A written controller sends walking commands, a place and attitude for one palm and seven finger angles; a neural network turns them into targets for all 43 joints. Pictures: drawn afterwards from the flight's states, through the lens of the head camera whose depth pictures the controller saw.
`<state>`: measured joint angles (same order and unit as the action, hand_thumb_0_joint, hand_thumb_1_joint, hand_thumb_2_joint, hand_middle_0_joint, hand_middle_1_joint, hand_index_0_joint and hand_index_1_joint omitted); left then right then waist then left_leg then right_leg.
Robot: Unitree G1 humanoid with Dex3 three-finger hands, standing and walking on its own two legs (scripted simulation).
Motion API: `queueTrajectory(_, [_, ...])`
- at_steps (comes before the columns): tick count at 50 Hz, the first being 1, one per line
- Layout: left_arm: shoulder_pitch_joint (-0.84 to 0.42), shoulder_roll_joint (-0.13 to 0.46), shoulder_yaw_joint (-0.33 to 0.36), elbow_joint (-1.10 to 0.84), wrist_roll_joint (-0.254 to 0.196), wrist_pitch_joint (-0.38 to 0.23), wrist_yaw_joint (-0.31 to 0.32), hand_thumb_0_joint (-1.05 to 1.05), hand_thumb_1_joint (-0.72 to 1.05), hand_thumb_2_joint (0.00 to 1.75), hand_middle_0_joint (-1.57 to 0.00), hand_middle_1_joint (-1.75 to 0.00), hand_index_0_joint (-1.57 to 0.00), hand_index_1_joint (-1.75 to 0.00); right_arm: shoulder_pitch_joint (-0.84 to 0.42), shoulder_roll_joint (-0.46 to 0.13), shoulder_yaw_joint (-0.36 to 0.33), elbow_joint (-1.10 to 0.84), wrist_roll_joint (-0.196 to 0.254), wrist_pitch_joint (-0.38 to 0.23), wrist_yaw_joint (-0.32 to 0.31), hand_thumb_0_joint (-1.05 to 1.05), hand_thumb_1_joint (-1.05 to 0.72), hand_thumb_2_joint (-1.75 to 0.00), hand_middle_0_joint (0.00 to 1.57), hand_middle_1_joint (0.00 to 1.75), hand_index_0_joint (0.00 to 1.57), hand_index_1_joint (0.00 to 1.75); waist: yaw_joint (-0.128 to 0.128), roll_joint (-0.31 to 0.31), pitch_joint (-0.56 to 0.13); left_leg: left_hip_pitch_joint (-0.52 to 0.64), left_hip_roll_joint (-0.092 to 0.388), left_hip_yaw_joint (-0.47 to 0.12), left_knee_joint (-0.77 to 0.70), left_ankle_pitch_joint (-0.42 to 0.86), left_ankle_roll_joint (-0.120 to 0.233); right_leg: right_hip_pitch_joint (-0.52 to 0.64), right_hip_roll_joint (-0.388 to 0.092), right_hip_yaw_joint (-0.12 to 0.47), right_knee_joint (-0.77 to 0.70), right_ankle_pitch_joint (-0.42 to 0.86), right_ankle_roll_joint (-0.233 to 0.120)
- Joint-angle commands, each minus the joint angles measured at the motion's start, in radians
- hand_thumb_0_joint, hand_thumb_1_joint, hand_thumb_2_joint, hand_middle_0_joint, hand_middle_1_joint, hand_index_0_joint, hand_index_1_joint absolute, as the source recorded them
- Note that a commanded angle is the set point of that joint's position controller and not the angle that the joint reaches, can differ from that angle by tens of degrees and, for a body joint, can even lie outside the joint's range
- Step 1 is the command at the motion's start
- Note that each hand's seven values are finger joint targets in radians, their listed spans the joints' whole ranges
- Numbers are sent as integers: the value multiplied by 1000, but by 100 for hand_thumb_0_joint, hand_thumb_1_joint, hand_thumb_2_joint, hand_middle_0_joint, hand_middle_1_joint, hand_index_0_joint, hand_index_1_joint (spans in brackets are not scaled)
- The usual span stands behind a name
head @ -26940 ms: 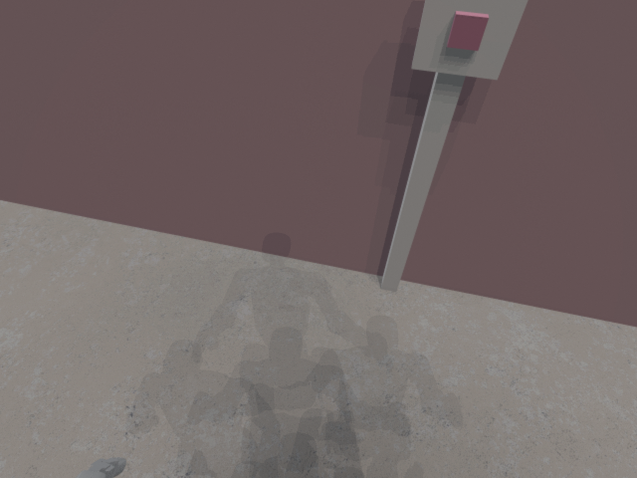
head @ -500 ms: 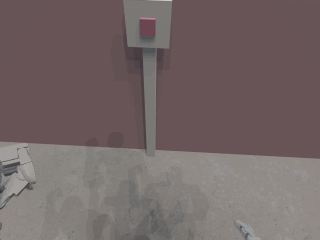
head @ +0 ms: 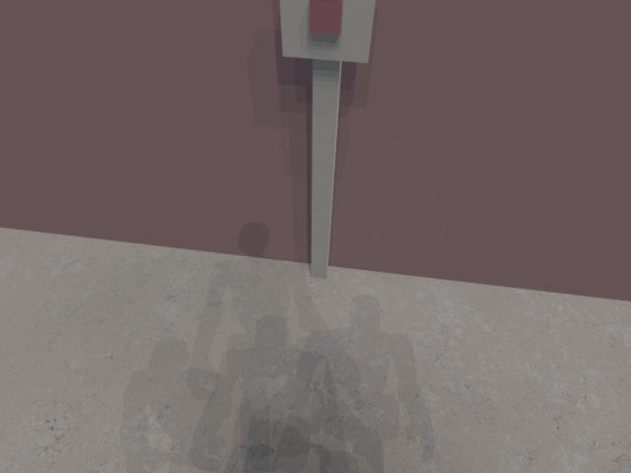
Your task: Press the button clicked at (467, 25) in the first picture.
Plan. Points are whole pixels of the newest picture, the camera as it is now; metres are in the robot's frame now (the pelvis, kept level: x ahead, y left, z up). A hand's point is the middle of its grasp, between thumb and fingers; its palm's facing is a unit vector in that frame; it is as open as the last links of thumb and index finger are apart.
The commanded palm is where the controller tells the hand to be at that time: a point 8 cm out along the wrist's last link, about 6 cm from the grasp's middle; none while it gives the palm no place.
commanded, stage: let the arm hang, fingers relaxed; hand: left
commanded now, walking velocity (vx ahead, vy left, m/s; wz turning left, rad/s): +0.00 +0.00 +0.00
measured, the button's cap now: (326, 14) +0.85 +0.04 +0.19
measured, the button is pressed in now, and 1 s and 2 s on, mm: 0 0 0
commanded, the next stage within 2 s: stand and wait in 0.64 s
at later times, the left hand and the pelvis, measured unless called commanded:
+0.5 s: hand out of the picture +0.08 +0.24 -0.16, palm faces +0.00 -0.96 -0.29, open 7.3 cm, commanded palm none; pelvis +0.01 +0.02 +0.01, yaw +0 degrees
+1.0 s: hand out of the picture +0.11 +0.27 -0.14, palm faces -0.03 -0.93 -0.36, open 7.4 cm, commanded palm none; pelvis +0.02 +0.01 +0.01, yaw -1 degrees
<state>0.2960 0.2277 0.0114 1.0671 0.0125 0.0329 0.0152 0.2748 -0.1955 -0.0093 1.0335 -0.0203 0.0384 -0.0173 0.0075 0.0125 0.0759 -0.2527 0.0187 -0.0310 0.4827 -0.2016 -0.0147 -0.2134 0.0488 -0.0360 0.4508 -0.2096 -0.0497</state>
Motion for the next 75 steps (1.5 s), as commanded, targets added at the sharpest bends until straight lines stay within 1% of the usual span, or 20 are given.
queueTrajectory(1, [-56,147,38,-24,-2,-42,3,0,90,90,-42,-54,-42,-54,39,-129,-30,-8,-3,-31,-9,0,-90,-90,20,30,20,30,-18,3,-39,28,59,-66,-128,-100,53,-33,-134,155,-189,-196,-27])
queueTrajectory(7, [-57,151,41,29,-3,-45,6,0,90,90,-20,-30,-20,-30,45,-137,-31,32,-1,-41,-13,0,-90,-90,20,30,20,30,-10,-3,-22,14,68,-78,-161,-67,55,0,-135,133,-165,-136,-28])
queueTrajectory(11, [-72,155,43,39,-2,-46,8,0,90,90,-20,-30,-20,-30,32,-143,-33,43,-2,-45,-13,0,-90,-90,20,30,20,30,-6,9,-13,3,74,-88,-179,-55,56,17,-136,124,-148,-103,-26])
queueTrajectory(15, [-96,168,46,40,-1,-45,7,0,90,90,-20,-30,-20,-30,10,-156,-35,44,-3,-44,-11,0,-90,-90,20,30,20,30,-6,17,4,-6,72,-93,-190,-84,56,12,-140,128,-154,-127,-24])
queueTrajectory(17, [-116,178,49,34,0,-47,5,0,90,90,-20,-30,-20,-30,-3,-173,-38,41,-4,-46,-10,0,-90,-90,20,30,20,30,-8,29,-3,-3,76,-100,-198,-90,55,16,-139,129,-150,-118,-23])
queueTrajectory(22, [-156,199,51,23,1,-56,4,0,90,90,-20,-30,-20,-30,-50,-199,-41,34,-2,-54,-8,0,-90,-90,20,30,20,30,-10,6,-34,35,81,-99,-191,15,53,39,-146,126,-144,-26,-19])
queueTrajectory(23, [-159,205,51,21,2,-58,4,0,90,90,-20,-30,-20,-30,-61,-210,-43,29,0,-55,-7,0,-90,-90,20,30,20,30,-10,18,-44,49,84,-93,-186,35,53,38,-148,128,-145,-10,-18])
queueTrajectory(27, [-193,225,51,15,1,-62,2,0,90,90,-20,-30,-20,-30,-100,-235,-42,27,-1,-58,-5,0,-90,-90,20,30,20,30,-14,15,-55,71,88,-95,-195,58,49,50,-152,132,-152,21,-13])
queueTrajectory(28, [-195,233,53,11,3,-64,2,0,90,90,-20,-30,-20,-30,-107,-242,-44,24,2,-58,-5,0,-90,-90,20,30,20,30,-14,-2,-66,81,88,-91,-188,72,49,52,-153,132,-155,31,-13])
queueTrajectory(35, [-234,265,50,10,2,-68,0,0,90,90,-20,-30,-20,-30,-160,-281,-43,22,1,-58,0,0,-90,-90,20,30,20,30,-18,5,-81,114,91,-90,-202,87,45,63,-160,142,-176,44,-9])
queueTrajectory(39, [-246,284,47,13,1,-71,0,0,90,90,-20,-30,-20,-30,-178,-301,-41,22,3,-59,0,0,-90,-90,20,30,20,30,-21,-9,-111,146,96,-84,-197,144,42,83,-166,139,-173,118,-7])
queueTrajectory(43, [-248,296,46,13,1,-71,0,0,90,90,-20,-30,-20,-30,-192,-316,-39,22,5,-58,0,0,-90,-90,20,30,20,30,-19,7,-115,157,99,-81,-201,156,39,92,-167,141,-180,129,-5])
queueTrajectory(48, [-253,309,44,15,-1,-72,0,0,90,90,-20,-30,-20,-30,-195,-327,-36,21,7,-57,0,0,-90,-90,20,30,20,30,-20,-17,-122,172,101,-79,-200,178,37,104,-168,143,-185,164,-4])
queueTrajectory(50, [-256,309,41,17,-2,-72,0,0,90,90,-20,-30,-20,-30,-197,-330,-35,22,5,-57,0,0,-90,-90,20,30,20,30,-20,0,-119,173,100,-77,-205,175,35,109,-171,144,-187,167,-4])
queueTrajectory(53, [-255,312,42,16,-1,-72,1,0,90,90,-20,-30,-20,-30,-201,-334,-34,22,6,-56,0,0,-90,-90,20,30,20,30,-18,-14,-111,175,101,-76,-206,173,36,104,-169,143,-192,162,-3])
queueTrajectory(55, [-258,312,40,16,-2,-70,0,0,90,90,-20,-30,-20,-30,-201,-331,-32,26,5,-56,0,0,-90,-90,20,30,20,30,-19,11,-104,170,101,-75,-212,159,33,106,-171,147,-196,148,-5])
queueTrajectory(63, [-253,311,43,10,-2,-73,2,0,90,90,-20,-30,-20,-30,-195,-330,-34,25,7,-58,-2,0,-90,-90,20,30,20,30,-19,-17,-117,187,103,-65,-206,188,32,116,-169,146,-193,201,-4])
queueTrajectory(65, [-258,310,41,10,-3,-73,2,0,90,90,-20,-30,-20,-30,-193,-329,-32,27,6,-57,-2,0,-90,-90,20,30,20,30,-20,-1,-109,180,103,-64,-210,177,31,118,-170,150,-196,191,-5])
queueTrajectory(71, [-255,309,42,7,-4,-75,3,0,90,90,-20,-30,-20,-30,-187,-327,-33,29,6,-58,-3,0,-90,-90,20,30,20,30,-21,-15,-128,194,105,-59,-205,199,29,134,-170,151,-190,236,-5])
queueTrajectory(75, [-252,306,44,5,-4,-75,4,0,90,90,-20,-30,-20,-30,-185,-326,-34,30,6,-59,-5,0,-90,-90,20,30,20,30,-20,0,-125,198,107,-52,-205,211,28,134,-170,154,-188,257,-6])
